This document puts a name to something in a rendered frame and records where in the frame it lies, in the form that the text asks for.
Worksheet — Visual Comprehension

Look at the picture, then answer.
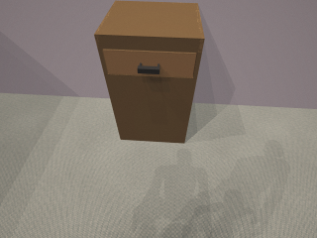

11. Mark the handle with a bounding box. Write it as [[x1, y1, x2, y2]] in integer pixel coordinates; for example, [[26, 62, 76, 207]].
[[137, 62, 160, 74]]

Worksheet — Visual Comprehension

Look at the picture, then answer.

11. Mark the cabinet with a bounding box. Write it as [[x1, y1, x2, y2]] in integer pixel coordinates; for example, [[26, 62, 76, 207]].
[[94, 0, 205, 144]]

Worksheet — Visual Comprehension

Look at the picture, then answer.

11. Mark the drawer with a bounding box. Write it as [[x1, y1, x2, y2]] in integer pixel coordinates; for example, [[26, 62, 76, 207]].
[[103, 49, 197, 77]]

